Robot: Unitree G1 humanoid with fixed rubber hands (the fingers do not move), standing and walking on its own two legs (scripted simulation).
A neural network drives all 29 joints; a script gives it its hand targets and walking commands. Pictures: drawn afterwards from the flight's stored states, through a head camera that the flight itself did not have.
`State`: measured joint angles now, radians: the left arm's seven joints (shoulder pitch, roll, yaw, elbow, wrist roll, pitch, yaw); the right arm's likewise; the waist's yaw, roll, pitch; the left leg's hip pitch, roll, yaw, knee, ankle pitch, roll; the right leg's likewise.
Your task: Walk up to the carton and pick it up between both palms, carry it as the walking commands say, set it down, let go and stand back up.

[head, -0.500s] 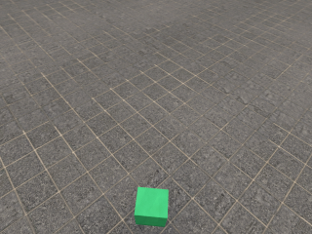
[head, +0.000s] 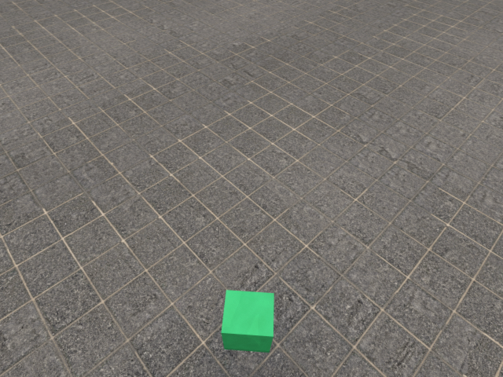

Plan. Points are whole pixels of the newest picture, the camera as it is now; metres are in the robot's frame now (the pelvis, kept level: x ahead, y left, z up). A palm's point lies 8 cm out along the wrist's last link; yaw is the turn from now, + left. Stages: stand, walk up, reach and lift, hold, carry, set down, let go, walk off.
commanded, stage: walk up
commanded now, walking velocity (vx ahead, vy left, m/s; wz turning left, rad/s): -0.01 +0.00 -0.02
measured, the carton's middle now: (248, 322) +0.42 +0.00 -0.66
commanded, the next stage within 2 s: stand in 0.34 s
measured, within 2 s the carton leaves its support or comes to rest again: neither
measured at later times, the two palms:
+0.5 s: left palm out of the picture +0.00 +0.24 -0.14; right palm out of the picture +0.01 -0.20 -0.13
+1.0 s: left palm out of the picture +0.03 +0.23 -0.14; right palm out of the picture +0.01 -0.21 -0.13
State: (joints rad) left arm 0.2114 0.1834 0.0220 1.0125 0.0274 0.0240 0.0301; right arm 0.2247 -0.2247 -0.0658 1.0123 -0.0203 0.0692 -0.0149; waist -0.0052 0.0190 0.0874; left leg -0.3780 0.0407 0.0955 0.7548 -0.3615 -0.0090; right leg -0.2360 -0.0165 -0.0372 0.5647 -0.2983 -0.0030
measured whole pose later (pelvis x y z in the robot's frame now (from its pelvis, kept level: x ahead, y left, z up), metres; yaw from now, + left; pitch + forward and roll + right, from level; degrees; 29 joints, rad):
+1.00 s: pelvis +0.02 +0.01 +0.01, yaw +1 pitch -2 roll +0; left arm 0.22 0.14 0.01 1.16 0.01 -0.01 0.03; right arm 0.26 -0.15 -0.02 1.15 -0.01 -0.02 -0.04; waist -0.01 0.00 0.07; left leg -0.10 0.00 0.06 0.38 -0.25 0.02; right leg -0.10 -0.04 -0.04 0.37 -0.23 0.02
